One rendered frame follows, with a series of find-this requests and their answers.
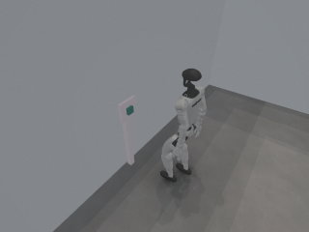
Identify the right robot foot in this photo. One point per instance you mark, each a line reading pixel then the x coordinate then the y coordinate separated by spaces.
pixel 180 166

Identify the robot right forearm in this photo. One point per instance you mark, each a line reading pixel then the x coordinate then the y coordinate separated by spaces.
pixel 200 118

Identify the robot right hand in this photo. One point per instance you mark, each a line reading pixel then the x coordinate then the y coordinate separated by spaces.
pixel 198 129

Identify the humanoid robot torso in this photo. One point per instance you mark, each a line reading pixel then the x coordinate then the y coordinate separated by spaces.
pixel 192 110

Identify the robot left forearm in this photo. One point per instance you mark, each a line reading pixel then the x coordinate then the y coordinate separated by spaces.
pixel 182 137

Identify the left robot upper arm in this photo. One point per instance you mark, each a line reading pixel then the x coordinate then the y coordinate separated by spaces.
pixel 180 106

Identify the button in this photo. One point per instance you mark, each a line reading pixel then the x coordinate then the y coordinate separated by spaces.
pixel 129 110

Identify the right robot upper arm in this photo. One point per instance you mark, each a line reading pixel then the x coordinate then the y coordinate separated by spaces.
pixel 203 106

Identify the panel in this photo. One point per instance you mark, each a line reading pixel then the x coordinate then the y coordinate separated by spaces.
pixel 125 120

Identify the robot left hand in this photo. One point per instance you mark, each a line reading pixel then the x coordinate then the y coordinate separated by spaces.
pixel 177 153

